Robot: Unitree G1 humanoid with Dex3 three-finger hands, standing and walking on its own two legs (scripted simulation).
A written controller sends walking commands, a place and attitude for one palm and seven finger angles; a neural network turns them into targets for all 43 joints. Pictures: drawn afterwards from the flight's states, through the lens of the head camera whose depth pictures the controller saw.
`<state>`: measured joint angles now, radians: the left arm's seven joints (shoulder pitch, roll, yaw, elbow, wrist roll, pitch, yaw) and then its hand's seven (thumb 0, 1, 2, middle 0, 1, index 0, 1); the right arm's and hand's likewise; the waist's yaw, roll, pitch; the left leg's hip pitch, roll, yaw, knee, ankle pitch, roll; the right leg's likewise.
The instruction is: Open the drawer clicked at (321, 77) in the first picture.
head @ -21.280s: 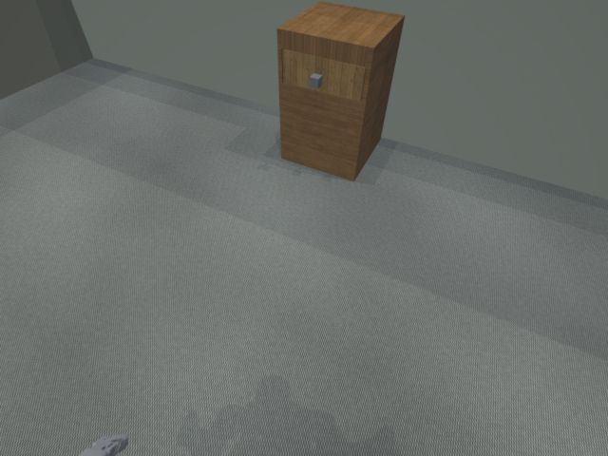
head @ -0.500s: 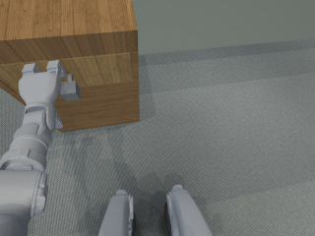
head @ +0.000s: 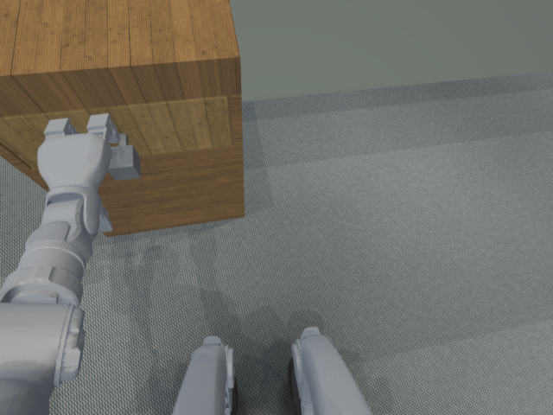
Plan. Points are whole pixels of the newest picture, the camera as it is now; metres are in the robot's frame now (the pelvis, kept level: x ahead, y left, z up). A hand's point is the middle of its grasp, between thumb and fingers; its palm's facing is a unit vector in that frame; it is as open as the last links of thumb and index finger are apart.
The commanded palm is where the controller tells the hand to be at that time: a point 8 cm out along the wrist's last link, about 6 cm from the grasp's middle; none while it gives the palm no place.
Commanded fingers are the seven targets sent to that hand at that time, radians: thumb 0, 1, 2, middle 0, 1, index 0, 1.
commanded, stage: re-aim the fingers above the handle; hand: left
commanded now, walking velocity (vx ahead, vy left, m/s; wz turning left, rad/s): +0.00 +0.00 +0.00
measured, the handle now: (123, 153) +0.55 +0.25 -0.11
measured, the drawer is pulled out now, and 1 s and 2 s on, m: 0.00 0.00 0.00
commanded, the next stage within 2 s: lower the fingers behind the handle in 1.38 s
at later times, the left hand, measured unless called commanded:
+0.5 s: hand (97, 159) +0.50 +0.26 -0.04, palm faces +0.01 -0.04 -1.00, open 13.8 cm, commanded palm +0.47 +0.25 +0.01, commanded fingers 0.00 -0.50 0.30 -0.30 -1.20 -0.30 -1.20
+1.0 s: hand (85, 163) +0.49 +0.28 -0.05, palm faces -0.04 +0.00 -1.00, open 13.9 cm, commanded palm +0.47 +0.25 +0.01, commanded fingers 0.00 -0.50 0.30 -0.30 -1.20 -0.30 -1.20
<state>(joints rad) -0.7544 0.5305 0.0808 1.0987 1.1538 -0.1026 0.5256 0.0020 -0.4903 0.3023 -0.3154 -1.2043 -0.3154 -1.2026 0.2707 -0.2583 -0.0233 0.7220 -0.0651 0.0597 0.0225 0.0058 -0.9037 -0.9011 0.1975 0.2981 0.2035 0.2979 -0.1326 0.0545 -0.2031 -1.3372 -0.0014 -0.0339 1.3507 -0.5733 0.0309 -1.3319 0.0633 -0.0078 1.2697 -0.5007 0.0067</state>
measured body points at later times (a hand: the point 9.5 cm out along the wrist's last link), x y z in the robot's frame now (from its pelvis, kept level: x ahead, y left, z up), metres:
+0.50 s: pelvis +0.00 +0.00 -0.01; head +0.17 +0.02 +0.41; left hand +0.49 +0.25 +0.01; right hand +0.03 -0.28 -0.13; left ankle +0.01 +0.10 -0.60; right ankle +0.04 -0.13 -0.60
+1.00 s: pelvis +0.00 +0.00 +0.00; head +0.17 +0.02 +0.41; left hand +0.49 +0.27 +0.00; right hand +0.04 -0.28 -0.13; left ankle +0.01 +0.10 -0.60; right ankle +0.04 -0.13 -0.60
